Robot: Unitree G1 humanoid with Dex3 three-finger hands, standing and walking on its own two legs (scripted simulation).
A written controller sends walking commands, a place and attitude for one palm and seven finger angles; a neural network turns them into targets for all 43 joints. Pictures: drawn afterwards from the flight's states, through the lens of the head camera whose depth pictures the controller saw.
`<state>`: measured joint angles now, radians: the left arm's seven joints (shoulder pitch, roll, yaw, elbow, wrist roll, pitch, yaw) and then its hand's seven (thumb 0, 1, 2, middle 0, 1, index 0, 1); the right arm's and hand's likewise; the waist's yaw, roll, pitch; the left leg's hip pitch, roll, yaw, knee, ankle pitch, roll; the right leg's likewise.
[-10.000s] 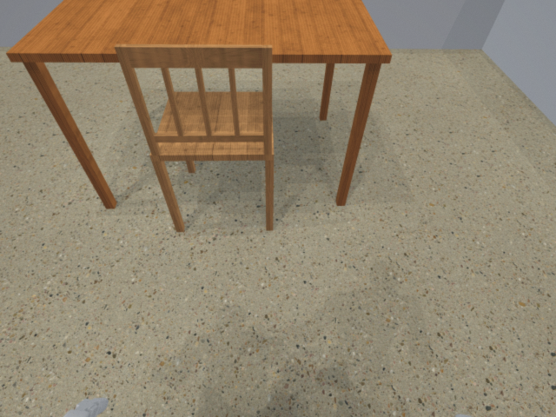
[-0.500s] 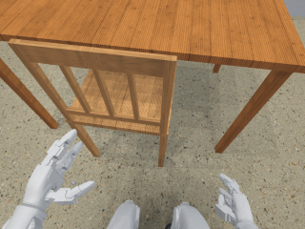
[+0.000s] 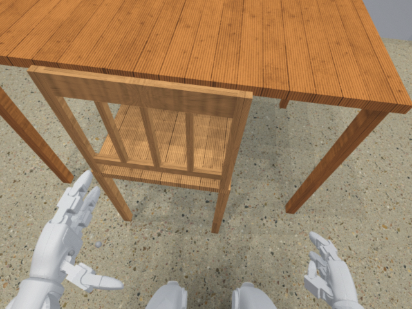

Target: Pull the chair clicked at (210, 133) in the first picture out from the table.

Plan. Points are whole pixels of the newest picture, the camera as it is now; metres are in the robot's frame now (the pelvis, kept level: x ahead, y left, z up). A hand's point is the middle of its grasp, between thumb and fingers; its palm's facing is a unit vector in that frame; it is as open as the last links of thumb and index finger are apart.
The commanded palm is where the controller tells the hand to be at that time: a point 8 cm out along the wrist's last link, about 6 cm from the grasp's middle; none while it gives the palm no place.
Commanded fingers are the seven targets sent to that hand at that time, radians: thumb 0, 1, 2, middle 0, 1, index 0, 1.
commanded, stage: raise the hand toward the chair's back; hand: left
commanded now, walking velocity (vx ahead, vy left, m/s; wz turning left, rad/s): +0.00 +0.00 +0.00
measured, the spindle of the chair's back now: (152, 138) +0.49 +0.16 -0.03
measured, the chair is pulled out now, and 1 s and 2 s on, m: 0.00 0.00 0.00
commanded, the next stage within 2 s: aim the fingers beside a spindle in 0.84 s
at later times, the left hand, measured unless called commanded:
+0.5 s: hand (85, 224) +0.25 +0.22 +0.05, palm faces -0.07 -1.00 -0.04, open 16.9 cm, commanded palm +0.23 +0.27 +0.05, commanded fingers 0.00 -0.50 0.30 -0.06 -0.08 -0.06 -0.08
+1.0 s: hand (96, 228) +0.24 +0.20 +0.05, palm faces -0.06 -1.00 -0.05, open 16.9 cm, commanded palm +0.23 +0.26 +0.05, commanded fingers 0.00 -0.50 0.30 -0.06 -0.08 -0.06 -0.08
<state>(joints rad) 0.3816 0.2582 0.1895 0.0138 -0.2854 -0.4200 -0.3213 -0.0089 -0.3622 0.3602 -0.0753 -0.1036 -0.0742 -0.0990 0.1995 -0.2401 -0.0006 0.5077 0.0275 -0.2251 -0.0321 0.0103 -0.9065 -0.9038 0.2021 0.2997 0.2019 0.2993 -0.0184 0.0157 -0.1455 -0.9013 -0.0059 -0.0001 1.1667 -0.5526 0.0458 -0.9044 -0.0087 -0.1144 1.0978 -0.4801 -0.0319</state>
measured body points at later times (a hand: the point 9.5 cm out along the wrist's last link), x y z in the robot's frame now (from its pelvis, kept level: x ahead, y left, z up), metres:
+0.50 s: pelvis +0.01 +0.01 +0.01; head +0.08 +0.03 +0.45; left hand +0.25 +0.27 +0.05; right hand +0.17 -0.23 -0.06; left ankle +0.01 +0.09 -0.65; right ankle +0.03 -0.11 -0.65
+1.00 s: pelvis +0.00 +0.00 +0.01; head +0.08 +0.01 +0.45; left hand +0.24 +0.25 +0.05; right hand +0.18 -0.24 -0.07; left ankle +0.01 +0.09 -0.65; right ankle +0.03 -0.11 -0.65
